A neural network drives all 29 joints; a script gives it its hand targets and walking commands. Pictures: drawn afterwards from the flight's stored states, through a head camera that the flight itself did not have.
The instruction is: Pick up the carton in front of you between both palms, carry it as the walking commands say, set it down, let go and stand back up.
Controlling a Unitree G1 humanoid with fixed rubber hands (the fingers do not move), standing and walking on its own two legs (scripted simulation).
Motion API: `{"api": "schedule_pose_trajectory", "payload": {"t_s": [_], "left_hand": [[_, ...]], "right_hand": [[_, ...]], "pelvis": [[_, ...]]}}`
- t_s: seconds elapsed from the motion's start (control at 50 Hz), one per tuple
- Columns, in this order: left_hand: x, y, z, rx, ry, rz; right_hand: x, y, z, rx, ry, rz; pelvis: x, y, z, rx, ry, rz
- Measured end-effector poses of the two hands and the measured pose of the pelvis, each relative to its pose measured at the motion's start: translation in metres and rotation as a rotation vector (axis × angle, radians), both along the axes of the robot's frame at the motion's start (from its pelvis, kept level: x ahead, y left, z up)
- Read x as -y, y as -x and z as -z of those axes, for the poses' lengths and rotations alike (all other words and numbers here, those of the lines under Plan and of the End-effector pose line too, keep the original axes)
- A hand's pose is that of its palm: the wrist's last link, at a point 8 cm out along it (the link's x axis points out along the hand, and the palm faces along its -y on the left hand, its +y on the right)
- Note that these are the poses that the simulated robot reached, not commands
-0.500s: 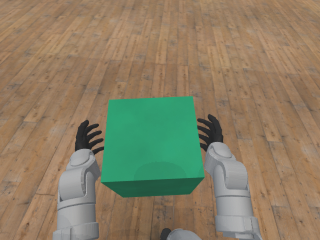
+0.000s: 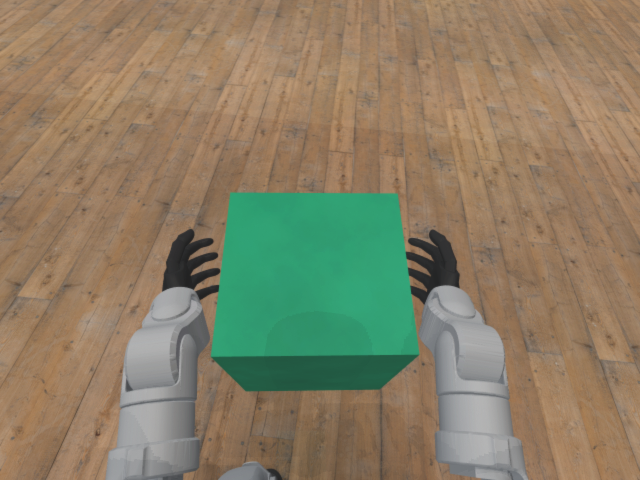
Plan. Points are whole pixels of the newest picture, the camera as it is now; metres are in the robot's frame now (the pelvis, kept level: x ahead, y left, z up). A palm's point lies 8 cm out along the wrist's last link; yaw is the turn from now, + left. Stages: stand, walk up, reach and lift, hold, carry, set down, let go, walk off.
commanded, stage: carry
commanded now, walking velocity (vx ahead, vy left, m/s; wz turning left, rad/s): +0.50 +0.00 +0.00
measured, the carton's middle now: (313, 302) +0.34 +0.00 -0.02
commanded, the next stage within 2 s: none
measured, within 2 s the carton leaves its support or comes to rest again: neither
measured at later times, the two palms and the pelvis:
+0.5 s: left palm (229, 160) +0.52 +0.13 +0.09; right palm (427, 160) +0.54 -0.17 +0.09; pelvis +0.31 -0.03 +0.01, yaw +3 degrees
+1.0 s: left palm (227, 88) +0.70 +0.15 +0.09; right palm (398, 93) +0.70 -0.15 +0.10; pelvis +0.48 +0.00 +0.01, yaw +0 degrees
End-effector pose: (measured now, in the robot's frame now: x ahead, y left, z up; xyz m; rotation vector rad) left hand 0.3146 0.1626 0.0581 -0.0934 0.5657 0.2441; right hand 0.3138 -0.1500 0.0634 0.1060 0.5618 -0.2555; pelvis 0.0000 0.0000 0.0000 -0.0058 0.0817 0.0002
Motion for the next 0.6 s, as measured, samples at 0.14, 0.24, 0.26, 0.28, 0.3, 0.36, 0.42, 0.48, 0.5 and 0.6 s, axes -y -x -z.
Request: {"api": "schedule_pose_trajectory", "payload": {"t_s": [0.14, 0.24, 0.26, 0.28, 0.3, 0.36, 0.42, 0.48, 0.5, 0.6], "left_hand": [[0.003, -0.07, -0.027, -0.037, 0.056, 0.024], [0.004, -0.11, -0.048, 0.007, 0.044, 0.039], [0.005, -0.117, -0.051, 0.015, 0.043, 0.038], [0.006, -0.124, -0.053, 0.021, 0.043, 0.038], [0.008, -0.131, -0.055, 0.024, 0.045, 0.038], [0.018, -0.156, -0.055, 0.021, 0.045, 0.042], [0.031, -0.184, -0.045, 0.011, 0.03, 0.042], [0.036, -0.201, -0.034, -0.064, 0.025, 0.029], [0.036, -0.204, -0.032, -0.09, 0.029, 0.017], [0.032, -0.229, -0.036, -0.141, 0.032, -0.029]], "right_hand": [[-0.002, -0.054, -0.028, -0.034, -0.024, 0.007], [-0.002, -0.102, -0.052, 0.006, -0.001, -0.029], [-0.002, -0.112, -0.055, 0.013, 0.002, -0.04], [-0.001, -0.121, -0.057, 0.018, 0.002, -0.05], [0.0, -0.131, -0.058, 0.021, -0.001, -0.06], [0.008, -0.159, -0.052, 0.018, -0.019, -0.078], [0.02, -0.191, -0.037, 0.009, -0.04, -0.088], [0.024, -0.215, -0.024, -0.067, -0.06, -0.103], [0.024, -0.222, -0.022, -0.094, -0.058, -0.113], [0.018, -0.26, -0.026, -0.145, -0.047, -0.166]], "pelvis": [[-0.012, -0.075, -0.031, -0.014, 0.042, 0.002], [-0.006, -0.135, -0.036, -0.007, 0.038, -0.003], [-0.004, -0.148, -0.036, -0.006, 0.035, -0.003], [-0.001, -0.162, -0.035, -0.005, 0.032, -0.003], [0.001, -0.176, -0.033, -0.004, 0.029, -0.004], [0.011, -0.221, -0.025, 0.001, 0.018, -0.007], [0.023, -0.265, -0.01, 0.011, 0.012, -0.027], [0.031, -0.296, -0.012, 0.006, 0.014, -0.05], [0.033, -0.305, -0.014, 0.007, 0.007, -0.057], [0.036, -0.346, -0.028, 0.018, -0.019, -0.059]]}}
